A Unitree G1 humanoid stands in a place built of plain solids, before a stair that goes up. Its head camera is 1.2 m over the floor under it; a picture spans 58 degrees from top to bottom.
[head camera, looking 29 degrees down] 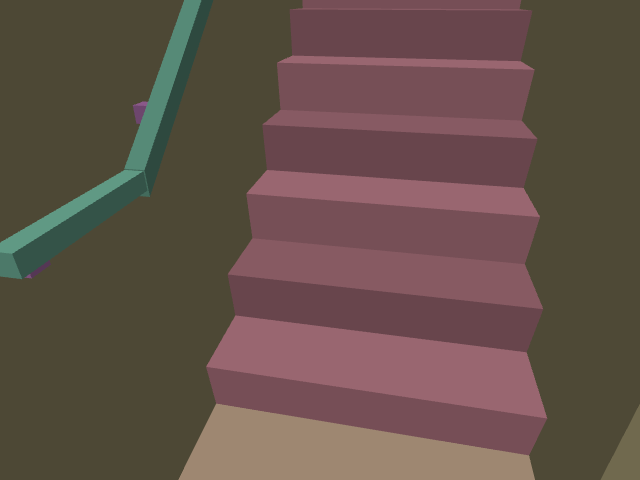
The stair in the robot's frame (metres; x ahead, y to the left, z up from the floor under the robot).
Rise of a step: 0.19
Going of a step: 0.24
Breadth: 1.00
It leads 11 degrees to the right of straight ahead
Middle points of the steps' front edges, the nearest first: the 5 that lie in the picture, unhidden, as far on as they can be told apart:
0.90 -0.13 0.19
1.13 -0.18 0.39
1.36 -0.22 0.58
1.59 -0.27 0.78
1.82 -0.31 0.97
